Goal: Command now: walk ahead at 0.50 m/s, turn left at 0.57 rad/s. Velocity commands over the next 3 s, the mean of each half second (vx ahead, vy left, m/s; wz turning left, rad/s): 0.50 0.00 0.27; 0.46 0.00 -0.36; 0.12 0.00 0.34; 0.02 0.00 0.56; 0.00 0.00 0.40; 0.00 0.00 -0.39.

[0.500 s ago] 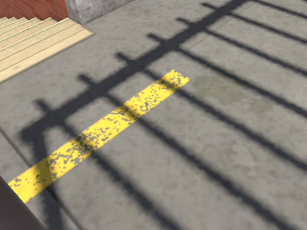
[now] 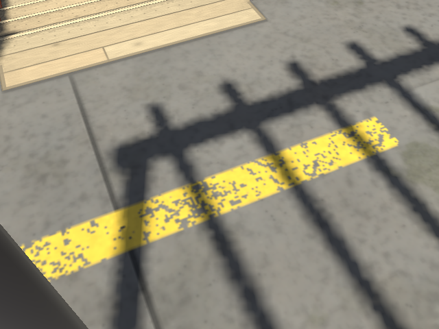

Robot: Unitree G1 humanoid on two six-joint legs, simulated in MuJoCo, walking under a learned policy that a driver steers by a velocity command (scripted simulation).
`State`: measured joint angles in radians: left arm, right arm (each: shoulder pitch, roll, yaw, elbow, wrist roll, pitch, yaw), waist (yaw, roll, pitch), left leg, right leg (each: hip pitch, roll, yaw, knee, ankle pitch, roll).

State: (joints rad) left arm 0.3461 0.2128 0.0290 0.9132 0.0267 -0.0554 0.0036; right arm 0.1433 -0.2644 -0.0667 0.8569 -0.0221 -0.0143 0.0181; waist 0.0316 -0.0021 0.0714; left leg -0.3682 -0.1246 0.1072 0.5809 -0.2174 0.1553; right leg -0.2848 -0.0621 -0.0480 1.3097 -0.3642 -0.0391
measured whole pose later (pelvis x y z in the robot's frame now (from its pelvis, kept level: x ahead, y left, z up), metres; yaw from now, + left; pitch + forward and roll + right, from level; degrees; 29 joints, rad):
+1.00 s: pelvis +0.58 -0.02 +0.02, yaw -7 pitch +1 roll -1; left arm 0.43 0.25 0.05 0.94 0.01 -0.06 0.01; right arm 0.02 -0.25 0.01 0.77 -0.04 -0.08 0.03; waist 0.09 0.04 0.05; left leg -0.53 0.01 0.01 0.51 0.03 0.02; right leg 0.04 0.16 0.18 0.30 -0.33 -0.11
